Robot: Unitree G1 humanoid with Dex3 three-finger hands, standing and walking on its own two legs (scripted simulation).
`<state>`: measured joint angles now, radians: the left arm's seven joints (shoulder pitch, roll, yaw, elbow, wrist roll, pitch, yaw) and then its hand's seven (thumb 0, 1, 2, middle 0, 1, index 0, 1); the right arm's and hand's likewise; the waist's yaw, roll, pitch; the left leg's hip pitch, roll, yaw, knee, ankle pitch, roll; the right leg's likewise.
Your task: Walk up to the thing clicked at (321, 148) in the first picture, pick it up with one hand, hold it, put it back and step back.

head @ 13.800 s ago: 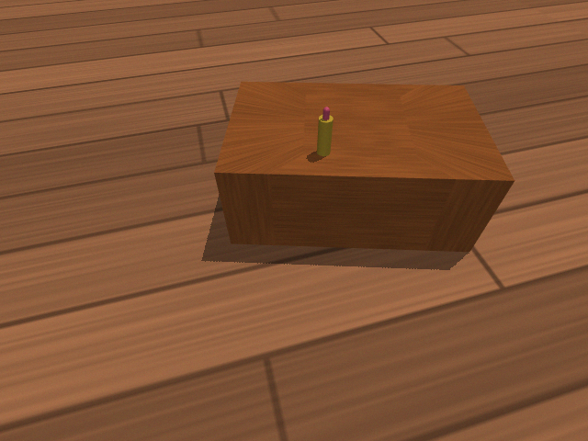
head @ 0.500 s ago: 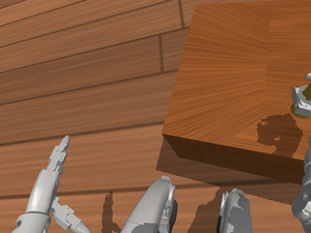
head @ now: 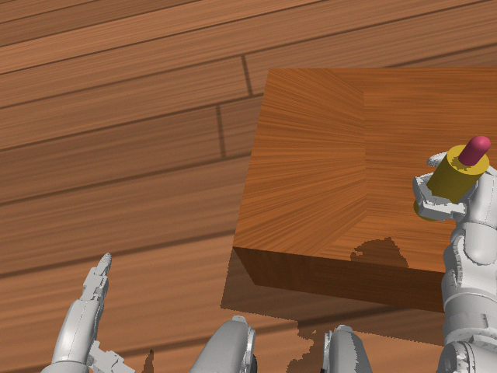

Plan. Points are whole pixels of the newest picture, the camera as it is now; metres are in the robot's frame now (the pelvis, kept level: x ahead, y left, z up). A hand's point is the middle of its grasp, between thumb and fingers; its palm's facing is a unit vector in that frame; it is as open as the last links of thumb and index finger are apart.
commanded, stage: lift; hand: right
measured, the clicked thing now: (451, 179) +0.43 -0.24 +0.03
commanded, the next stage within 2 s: hold in 1.06 s
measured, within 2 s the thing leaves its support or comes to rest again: neither
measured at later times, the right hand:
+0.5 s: hand (439, 194) +0.38 -0.20 +0.07, palm faces +0.27 +0.96 -0.01, open 6.8 cm
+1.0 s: hand (434, 190) +0.37 -0.18 +0.10, palm faces +0.27 +0.96 +0.00, open 6.8 cm
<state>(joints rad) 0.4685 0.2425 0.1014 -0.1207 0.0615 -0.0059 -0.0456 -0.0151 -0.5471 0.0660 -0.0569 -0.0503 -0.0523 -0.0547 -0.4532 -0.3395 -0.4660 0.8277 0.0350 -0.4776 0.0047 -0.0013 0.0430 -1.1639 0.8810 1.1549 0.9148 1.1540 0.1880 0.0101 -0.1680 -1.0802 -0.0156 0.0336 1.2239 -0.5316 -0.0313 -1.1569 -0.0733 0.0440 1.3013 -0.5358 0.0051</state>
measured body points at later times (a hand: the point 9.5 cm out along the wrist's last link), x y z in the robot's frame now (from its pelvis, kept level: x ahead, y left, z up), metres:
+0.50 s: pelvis +0.01 +0.00 +0.04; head +0.08 -0.02 +0.48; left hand +0.16 +0.27 +0.03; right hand +0.36 -0.25 +0.07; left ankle +0.03 +0.14 -0.62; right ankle +0.04 -0.12 -0.62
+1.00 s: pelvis +0.02 +0.01 +0.06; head +0.08 -0.01 +0.50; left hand +0.18 +0.27 +0.03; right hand +0.35 -0.23 +0.10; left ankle +0.03 +0.14 -0.62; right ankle +0.04 -0.12 -0.62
